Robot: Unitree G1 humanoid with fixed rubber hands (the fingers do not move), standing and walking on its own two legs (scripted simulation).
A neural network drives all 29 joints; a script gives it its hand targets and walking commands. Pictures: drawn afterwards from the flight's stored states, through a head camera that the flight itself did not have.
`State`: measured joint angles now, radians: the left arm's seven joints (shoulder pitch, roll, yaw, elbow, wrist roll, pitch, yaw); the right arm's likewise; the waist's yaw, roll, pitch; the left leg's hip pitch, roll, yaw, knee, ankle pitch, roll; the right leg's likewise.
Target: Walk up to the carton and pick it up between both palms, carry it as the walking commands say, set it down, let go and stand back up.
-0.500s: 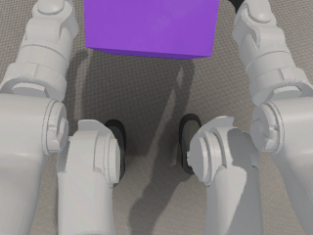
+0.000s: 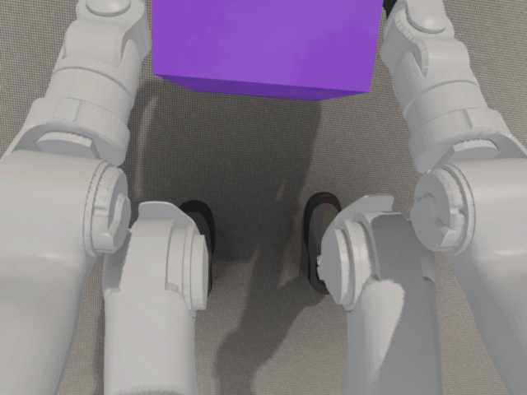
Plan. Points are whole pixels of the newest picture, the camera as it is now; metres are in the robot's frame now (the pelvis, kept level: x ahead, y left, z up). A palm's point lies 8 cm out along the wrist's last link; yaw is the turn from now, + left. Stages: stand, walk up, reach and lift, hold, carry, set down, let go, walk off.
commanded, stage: reach and lift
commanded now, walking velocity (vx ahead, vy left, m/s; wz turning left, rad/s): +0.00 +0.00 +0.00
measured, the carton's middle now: (264, 9) +0.54 -0.01 -0.25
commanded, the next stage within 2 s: none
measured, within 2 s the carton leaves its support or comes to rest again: leaves its support in 0.44 s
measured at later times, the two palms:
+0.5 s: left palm out of the picture +0.55 +0.13 -0.18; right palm out of the picture +0.54 -0.17 -0.17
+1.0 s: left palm out of the picture +0.56 +0.13 -0.10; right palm out of the picture +0.54 -0.17 -0.11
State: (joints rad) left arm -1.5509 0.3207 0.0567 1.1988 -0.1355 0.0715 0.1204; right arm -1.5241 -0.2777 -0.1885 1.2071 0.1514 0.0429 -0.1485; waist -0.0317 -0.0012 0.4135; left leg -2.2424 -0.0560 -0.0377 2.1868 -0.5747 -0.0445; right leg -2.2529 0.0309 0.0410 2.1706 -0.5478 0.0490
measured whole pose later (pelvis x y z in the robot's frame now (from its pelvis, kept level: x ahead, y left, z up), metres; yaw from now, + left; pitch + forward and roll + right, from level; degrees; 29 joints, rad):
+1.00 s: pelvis -0.02 -0.01 +0.03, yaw +0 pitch +29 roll +0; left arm -1.51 0.27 0.26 0.85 0.02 0.31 0.09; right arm -1.47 -0.20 -0.36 0.81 0.02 0.31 -0.17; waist -0.03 0.00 0.52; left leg -2.05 -0.10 -0.07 2.10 -0.56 -0.08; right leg -2.06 0.09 0.06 2.09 -0.54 0.07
